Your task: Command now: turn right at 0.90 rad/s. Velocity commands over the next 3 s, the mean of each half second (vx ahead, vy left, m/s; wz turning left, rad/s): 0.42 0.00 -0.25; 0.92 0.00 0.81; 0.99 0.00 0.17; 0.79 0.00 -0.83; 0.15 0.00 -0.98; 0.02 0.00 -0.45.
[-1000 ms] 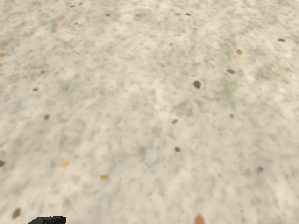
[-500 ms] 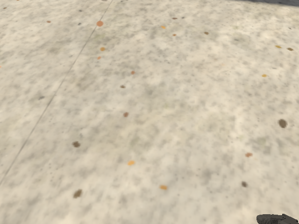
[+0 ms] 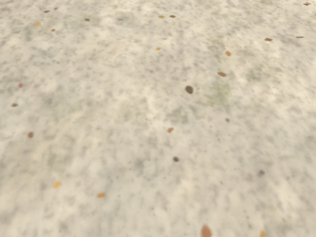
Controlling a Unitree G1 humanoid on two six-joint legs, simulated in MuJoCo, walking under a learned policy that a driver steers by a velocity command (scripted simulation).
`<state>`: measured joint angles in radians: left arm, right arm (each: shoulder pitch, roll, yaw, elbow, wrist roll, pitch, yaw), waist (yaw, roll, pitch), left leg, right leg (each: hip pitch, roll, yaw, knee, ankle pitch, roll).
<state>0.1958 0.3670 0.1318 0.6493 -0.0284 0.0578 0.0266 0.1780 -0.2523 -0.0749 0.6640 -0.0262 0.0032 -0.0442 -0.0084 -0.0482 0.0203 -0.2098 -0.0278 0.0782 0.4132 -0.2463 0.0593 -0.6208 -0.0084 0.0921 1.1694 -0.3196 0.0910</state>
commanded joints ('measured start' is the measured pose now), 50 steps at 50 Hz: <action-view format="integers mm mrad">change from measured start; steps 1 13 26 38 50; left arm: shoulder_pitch -75 -176 131 150 -108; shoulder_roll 37 -27 -19 149 -10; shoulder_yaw -6 -55 -75 -37 -122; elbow -108 -138 48 147 -87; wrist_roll -3 -4 66 79 104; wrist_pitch -11 -73 -142 -121 -108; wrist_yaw -9 -57 -24 16 -44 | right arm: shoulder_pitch -17 110 40 156 170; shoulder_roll -140 -215 -114 -149 -212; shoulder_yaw -29 -51 -13 4 -24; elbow -69 27 51 31 78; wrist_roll -4 57 -2 24 25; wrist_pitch -7 -55 -1 6 -78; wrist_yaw -17 49 127 116 51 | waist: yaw -30 -54 28 -200 25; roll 161 134 -79 -111 0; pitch -32 19 88 -89 116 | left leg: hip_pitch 182 182 -657 -75 -168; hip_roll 273 360 121 -70 36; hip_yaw -158 -152 -122 134 -458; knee -130 -301 836 420 -273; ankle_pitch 354 -190 79 -15 22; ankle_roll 153 175 -23 179 282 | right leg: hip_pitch -161 74 631 731 -8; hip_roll -66 -59 -260 -276 -132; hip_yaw -41 -113 -77 -377 -79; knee -16 -489 -1050 -541 -108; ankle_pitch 34 -112 52 1565 77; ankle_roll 38 -102 -159 -131 -10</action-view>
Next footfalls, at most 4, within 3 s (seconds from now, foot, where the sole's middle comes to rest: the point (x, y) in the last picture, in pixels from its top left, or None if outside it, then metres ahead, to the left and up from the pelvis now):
0.36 right None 0.06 -0.20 -0.78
0.80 left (162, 232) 0.49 -0.03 -0.78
1.24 right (152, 137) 0.97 0.01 -0.78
1.64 left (87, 102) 1.19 0.38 -0.78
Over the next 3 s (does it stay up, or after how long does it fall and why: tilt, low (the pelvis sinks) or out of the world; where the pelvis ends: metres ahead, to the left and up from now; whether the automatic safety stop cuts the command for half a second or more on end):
stays up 1.56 0.33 0.00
